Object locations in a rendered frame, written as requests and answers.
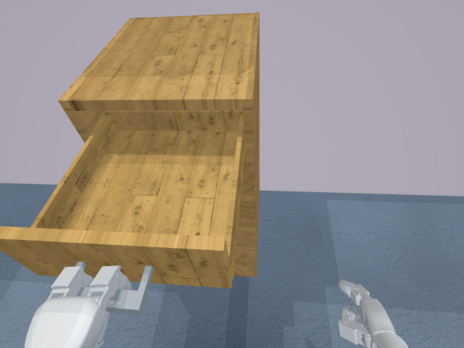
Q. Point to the cabinet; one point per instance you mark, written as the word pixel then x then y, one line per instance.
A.
pixel 198 62

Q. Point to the robot right forearm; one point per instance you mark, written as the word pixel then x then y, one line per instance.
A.
pixel 387 340

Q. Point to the drawer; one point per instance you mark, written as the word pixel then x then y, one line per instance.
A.
pixel 155 188

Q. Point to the left robot hand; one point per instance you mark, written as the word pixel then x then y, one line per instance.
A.
pixel 67 321

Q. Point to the right robot hand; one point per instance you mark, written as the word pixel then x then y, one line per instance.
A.
pixel 357 326

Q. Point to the handle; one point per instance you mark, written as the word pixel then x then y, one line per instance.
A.
pixel 126 301

